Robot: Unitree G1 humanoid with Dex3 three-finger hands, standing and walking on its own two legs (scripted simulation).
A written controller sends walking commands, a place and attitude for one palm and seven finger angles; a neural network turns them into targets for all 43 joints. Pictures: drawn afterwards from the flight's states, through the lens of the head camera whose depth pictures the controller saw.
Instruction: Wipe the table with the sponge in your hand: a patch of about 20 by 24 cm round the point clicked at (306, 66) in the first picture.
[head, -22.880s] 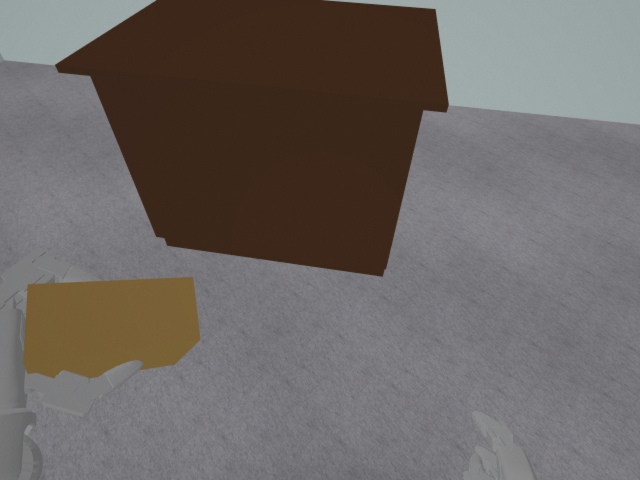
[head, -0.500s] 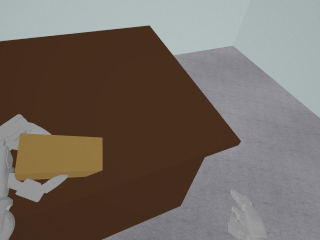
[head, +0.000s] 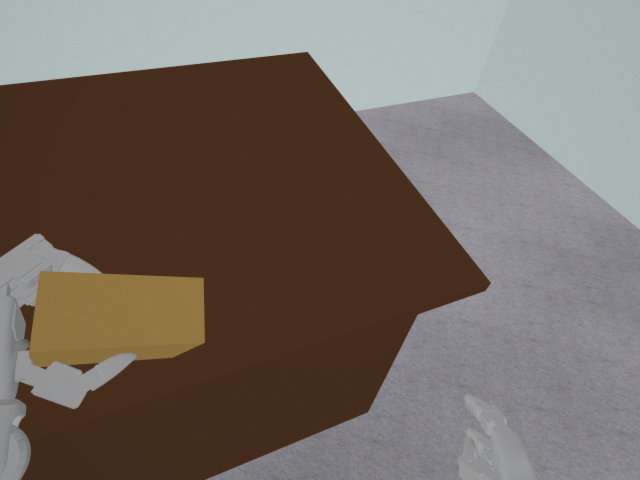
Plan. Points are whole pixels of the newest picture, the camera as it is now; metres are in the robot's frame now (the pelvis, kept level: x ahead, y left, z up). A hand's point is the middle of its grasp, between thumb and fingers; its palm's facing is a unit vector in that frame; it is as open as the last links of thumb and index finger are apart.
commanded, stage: look again from close up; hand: left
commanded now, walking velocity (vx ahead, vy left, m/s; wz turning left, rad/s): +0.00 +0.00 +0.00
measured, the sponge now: (143, 321) +0.23 +0.21 +0.12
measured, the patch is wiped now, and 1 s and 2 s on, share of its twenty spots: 0.00 0.00 0.00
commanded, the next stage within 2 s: turn the palm down, sponge in hand in 0.02 s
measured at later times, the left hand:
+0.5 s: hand (80, 336) +0.19 +0.23 +0.17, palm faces +0.34 -0.71 -0.61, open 10.1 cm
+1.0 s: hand (97, 296) +0.22 +0.22 +0.18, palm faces +0.28 -0.44 -0.85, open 10.1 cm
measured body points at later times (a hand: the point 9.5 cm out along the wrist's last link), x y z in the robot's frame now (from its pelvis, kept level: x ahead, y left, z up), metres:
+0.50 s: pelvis -0.03 -0.03 -0.01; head -0.03 -0.04 +0.44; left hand +0.17 +0.27 +0.20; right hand +0.19 -0.24 -0.08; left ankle +0.02 +0.05 -0.74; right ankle -0.02 -0.13 -0.74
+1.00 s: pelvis -0.01 -0.07 -0.01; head -0.01 -0.12 +0.43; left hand +0.20 +0.24 +0.23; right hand +0.19 -0.31 -0.11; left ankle +0.02 +0.05 -0.74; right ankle -0.02 -0.13 -0.74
